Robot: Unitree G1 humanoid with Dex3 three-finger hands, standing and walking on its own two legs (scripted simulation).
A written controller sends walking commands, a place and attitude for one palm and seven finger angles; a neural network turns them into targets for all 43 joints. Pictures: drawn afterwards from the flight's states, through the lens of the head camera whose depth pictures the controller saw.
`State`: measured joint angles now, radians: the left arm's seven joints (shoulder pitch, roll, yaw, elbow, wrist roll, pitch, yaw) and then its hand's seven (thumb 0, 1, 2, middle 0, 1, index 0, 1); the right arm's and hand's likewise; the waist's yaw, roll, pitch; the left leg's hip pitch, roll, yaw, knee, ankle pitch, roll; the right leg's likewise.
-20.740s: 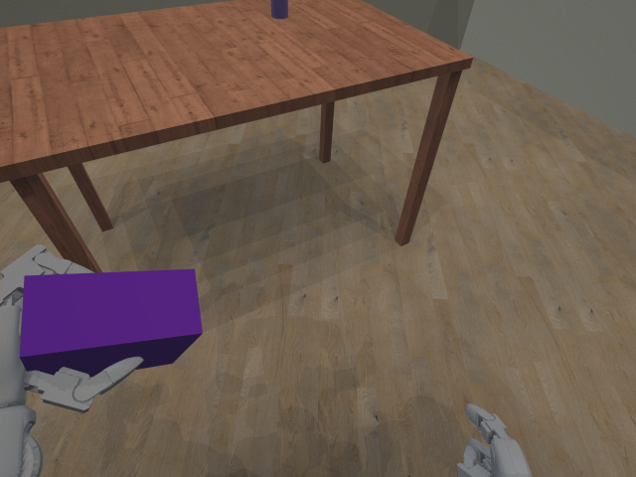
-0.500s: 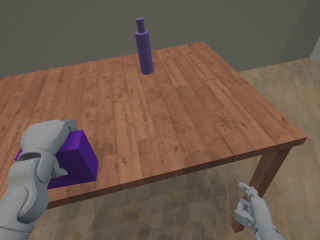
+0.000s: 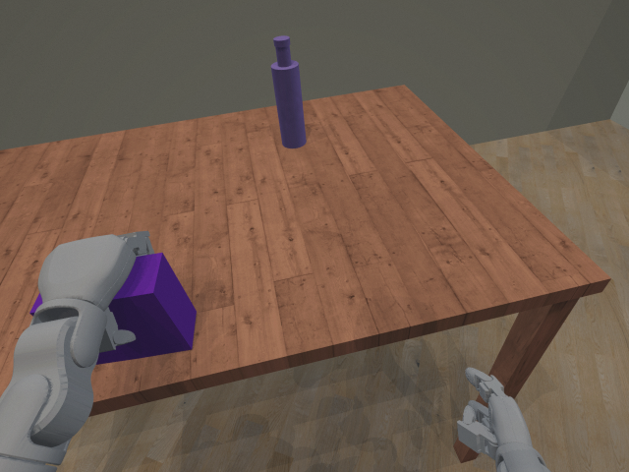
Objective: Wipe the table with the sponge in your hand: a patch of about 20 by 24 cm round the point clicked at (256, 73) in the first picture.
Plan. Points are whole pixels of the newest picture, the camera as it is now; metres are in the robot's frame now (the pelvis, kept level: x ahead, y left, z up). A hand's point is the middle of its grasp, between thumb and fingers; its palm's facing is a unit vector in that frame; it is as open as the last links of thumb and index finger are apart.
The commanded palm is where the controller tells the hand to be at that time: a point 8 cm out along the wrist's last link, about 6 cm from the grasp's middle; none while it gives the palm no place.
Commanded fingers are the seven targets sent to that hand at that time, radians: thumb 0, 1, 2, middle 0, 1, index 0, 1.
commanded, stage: lower the sponge onto the table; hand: left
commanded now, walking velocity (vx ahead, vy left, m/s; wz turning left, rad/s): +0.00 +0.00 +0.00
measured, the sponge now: (132, 321) +0.24 +0.30 +0.08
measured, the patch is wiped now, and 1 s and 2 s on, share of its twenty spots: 0.05 0.15 0.50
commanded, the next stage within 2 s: wipe forward along the first lane in 0.26 s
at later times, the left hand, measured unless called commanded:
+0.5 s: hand (115, 286) +0.25 +0.30 +0.14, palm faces +0.05 -0.02 -1.00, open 10.0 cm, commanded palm +0.23 +0.30 +0.18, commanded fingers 0.00 0.10 1.30 -1.20 -1.60 -1.20 -1.60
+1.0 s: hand (117, 257) +0.30 +0.33 +0.14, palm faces -0.02 -0.01 -1.00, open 10.0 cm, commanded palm +0.28 +0.32 +0.16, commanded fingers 0.00 0.10 1.30 -1.20 -1.60 -1.20 -1.60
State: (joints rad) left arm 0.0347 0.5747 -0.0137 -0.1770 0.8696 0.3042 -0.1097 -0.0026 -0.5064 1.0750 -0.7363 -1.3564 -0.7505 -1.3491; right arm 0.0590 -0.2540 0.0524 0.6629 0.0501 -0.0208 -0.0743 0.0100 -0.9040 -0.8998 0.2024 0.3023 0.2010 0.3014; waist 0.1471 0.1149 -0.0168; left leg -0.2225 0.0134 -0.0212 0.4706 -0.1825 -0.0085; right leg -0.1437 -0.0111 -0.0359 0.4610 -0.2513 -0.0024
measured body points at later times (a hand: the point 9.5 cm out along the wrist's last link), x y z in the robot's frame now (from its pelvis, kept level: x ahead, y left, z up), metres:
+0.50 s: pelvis +0.00 -0.01 +0.00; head -0.02 -0.05 +0.45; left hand +0.25 +0.30 +0.19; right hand +0.24 -0.21 -0.08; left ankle +0.05 +0.12 -0.74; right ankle +0.00 -0.12 -0.74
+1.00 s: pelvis +0.00 -0.01 +0.00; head -0.01 -0.05 +0.44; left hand +0.30 +0.33 +0.19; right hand +0.19 -0.26 -0.11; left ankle +0.05 +0.12 -0.74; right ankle +0.00 -0.12 -0.74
